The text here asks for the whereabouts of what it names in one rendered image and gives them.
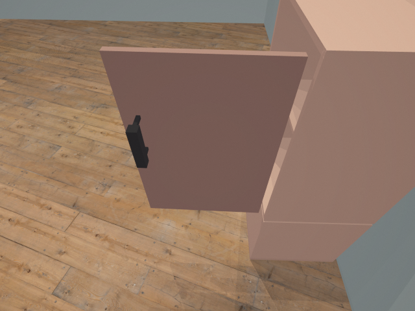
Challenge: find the cupboard door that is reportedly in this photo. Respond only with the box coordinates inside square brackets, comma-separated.
[99, 47, 308, 213]

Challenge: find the handle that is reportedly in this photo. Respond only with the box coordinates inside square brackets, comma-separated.
[125, 115, 148, 168]

